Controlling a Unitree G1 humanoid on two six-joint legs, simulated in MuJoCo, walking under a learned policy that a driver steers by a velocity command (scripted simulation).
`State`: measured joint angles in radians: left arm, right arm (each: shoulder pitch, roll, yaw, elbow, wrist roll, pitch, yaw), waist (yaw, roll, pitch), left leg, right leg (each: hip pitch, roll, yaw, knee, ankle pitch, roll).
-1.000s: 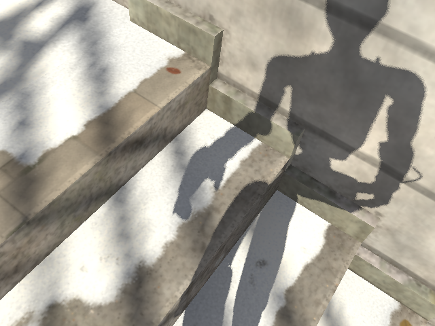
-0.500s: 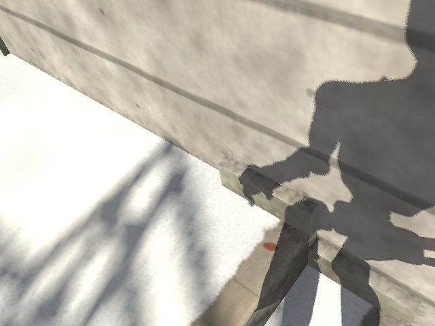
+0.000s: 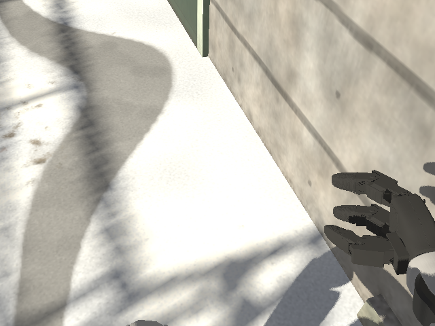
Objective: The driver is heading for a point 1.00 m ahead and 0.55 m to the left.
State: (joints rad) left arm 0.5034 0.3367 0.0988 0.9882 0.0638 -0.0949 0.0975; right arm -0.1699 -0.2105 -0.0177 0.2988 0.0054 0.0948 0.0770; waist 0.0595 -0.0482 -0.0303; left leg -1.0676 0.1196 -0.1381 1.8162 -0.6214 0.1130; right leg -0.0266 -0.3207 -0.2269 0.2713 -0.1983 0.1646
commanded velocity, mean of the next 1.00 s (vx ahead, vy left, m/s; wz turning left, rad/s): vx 0.97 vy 0.09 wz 0.95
